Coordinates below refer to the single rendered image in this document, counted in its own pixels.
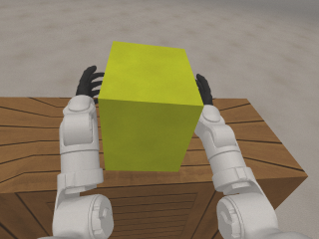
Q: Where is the left robot upper arm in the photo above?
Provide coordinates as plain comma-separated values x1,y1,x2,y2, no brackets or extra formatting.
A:
37,194,115,239

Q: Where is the carton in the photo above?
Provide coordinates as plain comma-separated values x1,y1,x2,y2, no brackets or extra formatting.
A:
98,41,204,172

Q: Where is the robot right forearm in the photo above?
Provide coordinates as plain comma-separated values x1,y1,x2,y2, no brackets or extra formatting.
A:
194,105,278,226

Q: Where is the right robot upper arm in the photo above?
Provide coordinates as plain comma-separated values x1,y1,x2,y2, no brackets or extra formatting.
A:
216,191,312,239

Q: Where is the right robot hand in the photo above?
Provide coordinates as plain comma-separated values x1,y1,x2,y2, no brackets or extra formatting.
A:
195,74,213,106

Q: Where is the pedestal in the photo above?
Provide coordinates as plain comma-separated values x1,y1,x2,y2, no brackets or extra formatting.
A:
0,97,308,239

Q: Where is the robot left forearm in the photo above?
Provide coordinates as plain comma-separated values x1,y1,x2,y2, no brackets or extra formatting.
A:
52,95,104,235

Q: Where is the left robot hand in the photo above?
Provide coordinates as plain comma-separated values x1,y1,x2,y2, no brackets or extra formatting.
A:
76,65,105,105

